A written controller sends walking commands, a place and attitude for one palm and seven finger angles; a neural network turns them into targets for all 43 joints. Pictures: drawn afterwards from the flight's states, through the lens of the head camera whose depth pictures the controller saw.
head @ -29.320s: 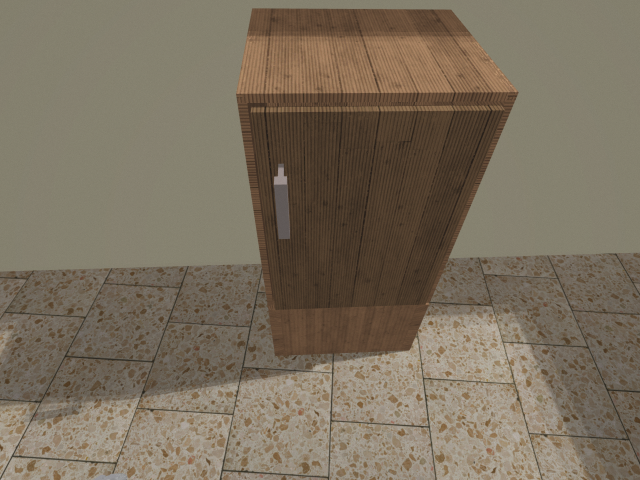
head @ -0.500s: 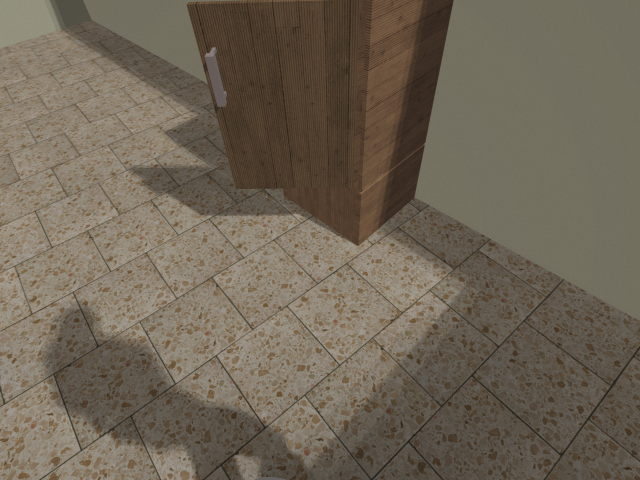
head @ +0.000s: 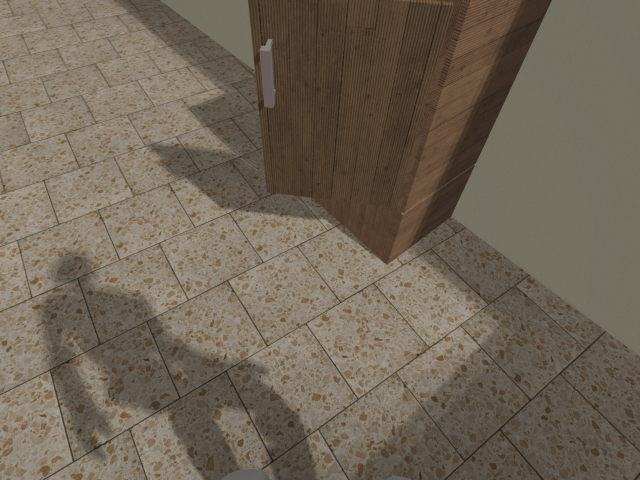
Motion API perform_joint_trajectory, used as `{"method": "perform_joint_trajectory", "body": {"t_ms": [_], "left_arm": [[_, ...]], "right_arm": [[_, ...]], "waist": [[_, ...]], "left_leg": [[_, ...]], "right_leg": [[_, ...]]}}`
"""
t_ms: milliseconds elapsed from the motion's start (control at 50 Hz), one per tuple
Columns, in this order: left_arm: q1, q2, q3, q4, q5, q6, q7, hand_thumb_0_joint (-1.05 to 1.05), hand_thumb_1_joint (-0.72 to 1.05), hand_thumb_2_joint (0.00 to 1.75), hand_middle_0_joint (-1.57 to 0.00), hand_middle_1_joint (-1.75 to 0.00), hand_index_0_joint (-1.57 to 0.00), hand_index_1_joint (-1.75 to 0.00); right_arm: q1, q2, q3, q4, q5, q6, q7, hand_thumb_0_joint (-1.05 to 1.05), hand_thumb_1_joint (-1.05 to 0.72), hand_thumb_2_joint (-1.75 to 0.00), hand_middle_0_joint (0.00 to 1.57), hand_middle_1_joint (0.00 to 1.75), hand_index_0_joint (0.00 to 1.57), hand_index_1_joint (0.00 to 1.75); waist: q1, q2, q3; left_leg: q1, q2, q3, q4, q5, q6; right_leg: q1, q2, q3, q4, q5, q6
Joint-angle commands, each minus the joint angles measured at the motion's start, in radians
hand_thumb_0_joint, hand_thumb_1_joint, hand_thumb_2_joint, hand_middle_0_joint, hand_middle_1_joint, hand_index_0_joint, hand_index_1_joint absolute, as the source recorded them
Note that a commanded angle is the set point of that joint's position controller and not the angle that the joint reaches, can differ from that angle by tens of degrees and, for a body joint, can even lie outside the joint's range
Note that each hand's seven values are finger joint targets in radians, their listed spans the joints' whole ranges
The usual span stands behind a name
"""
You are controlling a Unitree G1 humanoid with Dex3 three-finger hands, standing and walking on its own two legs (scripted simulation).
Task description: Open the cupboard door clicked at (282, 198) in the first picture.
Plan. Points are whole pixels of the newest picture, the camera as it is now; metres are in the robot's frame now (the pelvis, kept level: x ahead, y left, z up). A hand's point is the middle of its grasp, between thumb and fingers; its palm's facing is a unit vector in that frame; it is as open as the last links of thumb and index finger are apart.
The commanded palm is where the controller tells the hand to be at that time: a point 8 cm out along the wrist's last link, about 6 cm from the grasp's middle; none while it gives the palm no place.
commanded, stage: take the last steps up to it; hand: left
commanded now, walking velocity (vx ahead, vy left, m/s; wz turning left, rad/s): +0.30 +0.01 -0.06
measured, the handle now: (269, 73) +0.93 +0.21 -0.01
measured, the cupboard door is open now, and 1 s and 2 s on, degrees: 43 43 43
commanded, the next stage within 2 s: come to a stop and stand still in 0.70 s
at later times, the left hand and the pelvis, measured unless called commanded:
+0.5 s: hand (222, 437) +0.19 +0.16 -0.14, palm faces +0.05 -0.98 -0.22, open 7.2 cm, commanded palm none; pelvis +0.17 -0.02 +0.02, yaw -1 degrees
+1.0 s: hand (217, 318) +0.37 +0.22 -0.17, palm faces +0.02 -0.98 -0.20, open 7.3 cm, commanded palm none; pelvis +0.32 +0.03 +0.01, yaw -2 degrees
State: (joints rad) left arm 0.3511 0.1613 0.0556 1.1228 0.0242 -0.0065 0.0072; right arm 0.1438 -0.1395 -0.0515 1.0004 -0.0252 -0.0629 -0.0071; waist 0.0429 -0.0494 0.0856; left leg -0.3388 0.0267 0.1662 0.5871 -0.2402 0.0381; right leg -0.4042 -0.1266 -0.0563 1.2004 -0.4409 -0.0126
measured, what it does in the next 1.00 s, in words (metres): walks ahead: right foot, then left foot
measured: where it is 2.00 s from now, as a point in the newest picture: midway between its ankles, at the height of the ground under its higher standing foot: (316, 436)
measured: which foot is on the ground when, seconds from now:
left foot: down 0.00-0.28, up 0.30-0.70, down 0.72-1.00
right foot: up 0.00-0.26, down 0.28-0.72, up 0.74-1.00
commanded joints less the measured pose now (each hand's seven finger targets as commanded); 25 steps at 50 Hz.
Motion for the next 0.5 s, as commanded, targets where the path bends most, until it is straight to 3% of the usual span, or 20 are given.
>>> {"method": "perform_joint_trajectory", "body": {"t_ms": [0,40,100,160,200,220,240,260,280,300,320,340,380,420,480], "left_arm": [[0.018,-0.002,0.006,-0.093,0.006,-0.014,-0.015,0.00,0.90,0.90,-0.20,-0.30,-0.20,-0.30],[-0.009,-0.002,0.006,-0.114,0.005,-0.007,-0.019,0.00,0.90,0.90,-0.20,-0.30,-0.20,-0.30],[-0.068,0.009,0.009,-0.148,0.005,-0.009,-0.025,0.00,0.90,0.90,-0.20,-0.30,-0.20,-0.30],[-0.115,0.039,0.013,-0.179,0.006,-0.015,-0.028,0.00,0.90,0.90,-0.20,-0.30,-0.20,-0.30],[-0.083,0.055,0.017,-0.172,0.007,-0.020,-0.029,0.00,0.90,0.90,-0.20,-0.30,-0.20,-0.30],[-0.035,0.077,0.021,-0.153,0.008,-0.027,-0.025,0.00,0.90,0.90,-0.20,-0.30,-0.20,-0.30],[0.057,0.125,0.031,-0.127,0.011,-0.037,-0.020,0.00,0.90,0.90,-0.20,-0.30,-0.20,-0.30],[0.150,0.214,0.046,-0.100,0.012,-0.049,-0.010,0.00,0.90,0.90,-0.20,-0.30,-0.20,-0.30],[0.174,0.236,0.047,-0.091,-0.006,-0.056,-0.002,0.00,0.90,0.90,-0.20,-0.30,-0.20,-0.30],[0.097,0.203,0.039,-0.105,-0.004,-0.059,0.003,0.00,0.90,0.90,-0.20,-0.30,-0.20,-0.30],[0.050,0.168,0.029,-0.117,-0.006,-0.061,0.005,0.00,0.90,0.90,-0.20,-0.30,-0.20,-0.30],[0.013,0.135,0.020,-0.128,-0.008,-0.068,0.006,0.00,0.90,0.90,-0.20,-0.30,-0.20,-0.30],[0.004,0.103,0.012,-0.117,-0.008,-0.081,0.008,0.00,0.90,0.90,-0.20,-0.30,-0.20,-0.30],[0.028,0.081,0.007,-0.092,-0.006,-0.089,0.006,0.00,0.90,0.90,-0.20,-0.30,-0.20,-0.30],[0.053,0.103,0.003,-0.055,-0.006,-0.090,0.005,0.00,0.90,0.90,-0.20,-0.30,-0.20,-0.30]], "right_arm": [[0.145,-0.126,-0.019,0.008,-0.007,-0.008,-0.016,0.00,-0.90,-0.90,0.20,0.30,0.20,0.30],[0.130,-0.132,-0.019,0.000,-0.005,-0.007,-0.012,0.00,-0.90,-0.90,0.20,0.30,0.20,0.30],[0.132,-0.147,-0.023,0.004,-0.008,0.000,-0.007,0.00,-0.90,-0.90,0.20,0.30,0.20,0.30],[0.147,-0.166,-0.027,0.015,-0.010,0.008,0.000,0.00,-0.90,-0.90,0.20,0.30,0.20,0.30],[0.139,-0.165,-0.025,0.019,-0.010,0.013,0.001,0.00,-0.90,-0.90,0.20,0.30,0.20,0.30],[0.144,-0.155,-0.021,0.024,-0.007,0.015,0.002,0.00,-0.90,-0.90,0.20,0.30,0.20,0.30],[0.138,-0.132,-0.016,0.020,0.001,0.013,0.006,0.00,-0.90,-0.90,0.20,0.30,0.20,0.30],[0.133,-0.083,-0.007,-0.003,0.007,0.011,0.017,0.00,-0.90,-0.90,0.20,0.30,0.20,0.30],[0.105,-0.125,-0.010,-0.017,0.003,0.018,0.016,0.00,-0.90,-0.90,0.20,0.30,0.20,0.30],[0.071,-0.134,-0.018,-0.015,0.002,0.017,0.016,0.00,-0.90,-0.90,0.20,0.30,0.20,0.30],[0.045,-0.123,-0.018,-0.010,0.003,0.014,0.016,0.00,-0.90,-0.90,0.20,0.30,0.20,0.30],[0.066,-0.103,-0.015,0.007,0.001,0.017,0.019,0.00,-0.90,-0.90,0.20,0.30,0.20,0.30],[0.114,-0.071,-0.007,0.035,-0.001,0.026,0.022,0.00,-0.90,-0.90,0.20,0.30,0.20,0.30],[0.118,-0.050,-0.005,0.039,0.000,0.035,0.023,0.00,-0.90,-0.90,0.20,0.30,0.20,0.30],[0.072,-0.037,0.001,0.026,0.006,0.035,0.029,0.00,-0.90,-0.90,0.20,0.30,0.20,0.30]], "waist": [[-0.026,0.153,-0.044],[-0.017,0.158,-0.025],[-0.020,0.140,-0.007],[-0.023,0.126,0.015],[0.002,0.091,-0.006],[0.019,0.039,-0.020],[0.061,-0.059,-0.050],[0.086,-0.296,-0.051],[0.089,-0.340,-0.066],[0.059,-0.251,-0.027],[0.037,-0.113,-0.016],[0.007,-0.053,-0.035],[-0.023,-0.032,-0.058],[-0.029,-0.059,-0.054],[-0.021,-0.040,-0.049]], "left_leg": [[0.046,0.274,-0.226,-0.410,-0.016,0.125],[0.034,0.263,-0.184,-0.432,-0.029,0.133],[0.040,0.257,-0.170,-0.437,-0.081,0.137],[0.038,0.257,-0.189,-0.410,-0.156,0.131],[0.044,0.229,-0.168,-0.326,-0.163,0.103],[0.007,0.185,-0.142,-0.240,-0.179,0.070],[-0.078,0.099,-0.070,-0.050,-0.192,0.030],[-0.273,-0.031,0.025,0.248,-0.278,-0.019],[-0.315,-0.008,-0.082,0.459,-0.355,-0.019],[-0.362,0.022,-0.153,0.562,-0.247,-0.020],[-0.369,0.048,-0.175,0.580,-0.156,-0.027],[-0.337,0.069,-0.180,0.555,-0.077,-0.038],[-0.274,0.080,-0.153,0.487,-0.024,-0.055],[-0.254,0.075,-0.126,0.399,-0.011,-0.070],[-0.243,0.060,-0.092,0.247,0.012,-0.073]], "right_leg": [[-0.103,-0.028,0.014,-0.078,0.103,0.005],[-0.074,-0.026,0.004,-0.213,0.149,0.011],[-0.015,-0.003,-0.019,-0.385,0.180,0.015],[0.043,0.022,-0.036,-0.484,0.178,0.016],[0.148,0.046,-0.062,-0.597,0.199,0.016],[0.255,0.058,-0.062,-0.661,0.201,0.010],[0.385,-0.013,0.051,-0.757,0.120,-0.018],[0.504,-0.225,0.387,-0.916,0.098,-0.114],[0.460,-0.325,0.562,-1.025,0.056,-0.177],[0.419,-0.314,0.532,-1.032,0.053,-0.199],[0.394,-0.282,0.444,-1.014,0.119,-0.187],[0.371,-0.235,0.300,-1.002,0.229,-0.153],[0.349,-0.184,0.142,-0.988,0.436,-0.133],[0.340,-0.158,0.078,-0.984,0.552,-0.130],[0.375,-0.150,0.043,-0.982,0.597,-0.137]]}}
